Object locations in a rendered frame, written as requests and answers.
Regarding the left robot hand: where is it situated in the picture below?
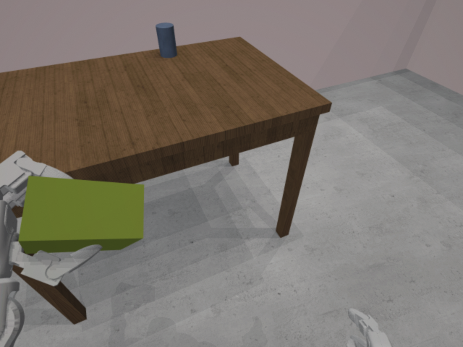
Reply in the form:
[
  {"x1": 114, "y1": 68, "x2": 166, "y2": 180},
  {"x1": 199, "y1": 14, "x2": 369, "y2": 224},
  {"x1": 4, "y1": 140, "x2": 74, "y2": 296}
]
[{"x1": 0, "y1": 151, "x2": 103, "y2": 286}]

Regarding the sponge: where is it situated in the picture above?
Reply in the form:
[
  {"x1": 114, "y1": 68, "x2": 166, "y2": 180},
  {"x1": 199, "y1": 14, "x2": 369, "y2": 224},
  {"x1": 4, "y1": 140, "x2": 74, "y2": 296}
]
[{"x1": 18, "y1": 176, "x2": 144, "y2": 254}]

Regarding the right robot hand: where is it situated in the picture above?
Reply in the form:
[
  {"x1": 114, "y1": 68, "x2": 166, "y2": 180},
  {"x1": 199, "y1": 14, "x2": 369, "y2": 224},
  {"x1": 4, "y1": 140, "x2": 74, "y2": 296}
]
[{"x1": 347, "y1": 308, "x2": 393, "y2": 347}]

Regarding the table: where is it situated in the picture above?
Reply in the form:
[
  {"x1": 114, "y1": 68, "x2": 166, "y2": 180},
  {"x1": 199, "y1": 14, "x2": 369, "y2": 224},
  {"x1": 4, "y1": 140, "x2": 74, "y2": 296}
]
[{"x1": 0, "y1": 37, "x2": 332, "y2": 325}]

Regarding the left robot forearm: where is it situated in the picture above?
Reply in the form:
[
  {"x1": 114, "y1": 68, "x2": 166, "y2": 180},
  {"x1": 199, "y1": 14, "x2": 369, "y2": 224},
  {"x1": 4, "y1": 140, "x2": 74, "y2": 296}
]
[{"x1": 0, "y1": 278, "x2": 25, "y2": 347}]

